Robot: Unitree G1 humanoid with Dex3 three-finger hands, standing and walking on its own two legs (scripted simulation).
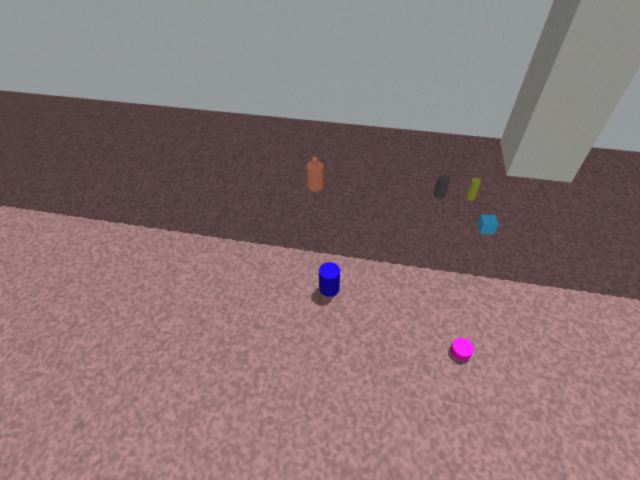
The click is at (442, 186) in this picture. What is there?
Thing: slim round
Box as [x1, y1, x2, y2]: [434, 175, 449, 198]
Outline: 445,175 440,175 438,177 434,191 434,196 437,198 444,197 449,181 449,178
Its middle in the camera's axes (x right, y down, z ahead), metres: +0.58 -0.26 +1.85
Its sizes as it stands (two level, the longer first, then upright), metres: 0.054 0.054 0.101
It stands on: the floor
